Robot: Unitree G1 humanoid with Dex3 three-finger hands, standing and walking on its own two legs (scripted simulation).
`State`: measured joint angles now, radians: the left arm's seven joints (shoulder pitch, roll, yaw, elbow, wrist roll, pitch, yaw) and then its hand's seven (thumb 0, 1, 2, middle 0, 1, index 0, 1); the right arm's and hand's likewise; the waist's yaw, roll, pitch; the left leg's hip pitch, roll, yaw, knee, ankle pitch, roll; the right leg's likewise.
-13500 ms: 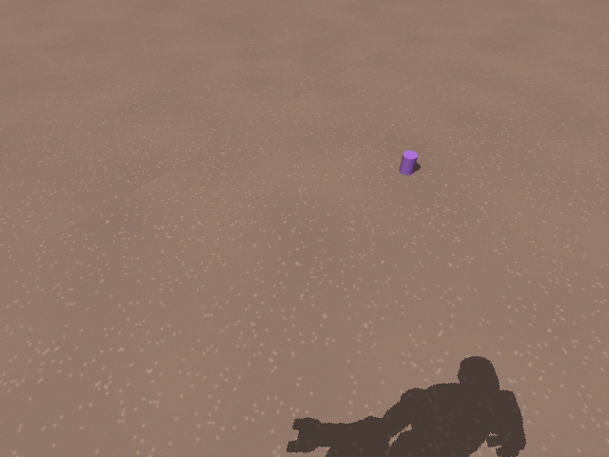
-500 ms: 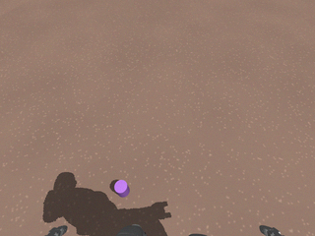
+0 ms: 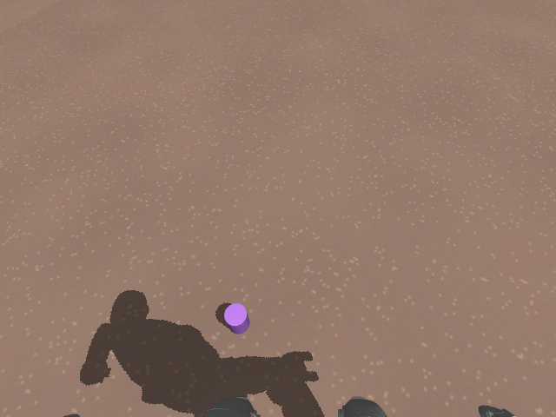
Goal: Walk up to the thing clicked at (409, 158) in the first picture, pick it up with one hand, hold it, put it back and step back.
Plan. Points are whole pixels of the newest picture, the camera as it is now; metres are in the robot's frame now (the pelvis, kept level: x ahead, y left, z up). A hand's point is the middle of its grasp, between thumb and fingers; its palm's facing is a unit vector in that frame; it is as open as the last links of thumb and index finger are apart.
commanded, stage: walk up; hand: left
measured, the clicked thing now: (237, 319) +0.43 +0.21 -0.70
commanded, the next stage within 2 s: stand in 1.36 s
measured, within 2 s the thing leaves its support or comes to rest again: neither
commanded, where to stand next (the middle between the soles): +0.04 -0.01 m, yaw -3 degrees
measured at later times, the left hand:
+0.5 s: hand out of the picture +0.07 +0.25 -0.13, palm faces -0.02 -0.94 -0.34, open 7.4 cm
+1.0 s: hand out of the picture +0.06 +0.26 -0.13, palm faces -0.04 -0.95 -0.32, open 7.4 cm
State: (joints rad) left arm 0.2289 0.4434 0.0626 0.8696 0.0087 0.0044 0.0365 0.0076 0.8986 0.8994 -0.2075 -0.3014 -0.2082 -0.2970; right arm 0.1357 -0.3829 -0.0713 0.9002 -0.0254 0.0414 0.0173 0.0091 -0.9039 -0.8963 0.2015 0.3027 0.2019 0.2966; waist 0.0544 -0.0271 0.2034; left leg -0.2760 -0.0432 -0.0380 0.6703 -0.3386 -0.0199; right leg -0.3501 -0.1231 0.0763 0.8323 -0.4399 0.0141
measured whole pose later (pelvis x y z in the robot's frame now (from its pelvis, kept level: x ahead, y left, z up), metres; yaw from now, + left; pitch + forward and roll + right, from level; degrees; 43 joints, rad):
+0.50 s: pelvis -0.03 +0.00 +0.02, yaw -1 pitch -4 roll +0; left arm 0.13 0.35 0.02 1.02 0.01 -0.01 -0.02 0.01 0.90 0.90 -0.21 -0.30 -0.21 -0.30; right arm 0.12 -0.37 -0.01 1.02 0.00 0.00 0.01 0.01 -0.90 -0.90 0.20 0.30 0.21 0.30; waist 0.01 0.01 0.09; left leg -0.22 0.02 -0.05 0.51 -0.22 -0.03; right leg -0.19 0.00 0.02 0.53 -0.26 0.01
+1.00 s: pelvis -0.02 +0.01 +0.03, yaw -2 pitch -3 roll +0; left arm 0.11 0.35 0.01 1.14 0.00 0.00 -0.02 0.01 0.90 0.90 -0.21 -0.30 -0.21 -0.30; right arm 0.11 -0.34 0.00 1.12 0.00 -0.02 0.01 0.01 -0.90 -0.90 0.21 0.30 0.21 0.30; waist 0.00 0.00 0.07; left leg -0.16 0.01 -0.03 0.36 -0.16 -0.02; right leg -0.13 -0.01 0.05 0.35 -0.18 0.03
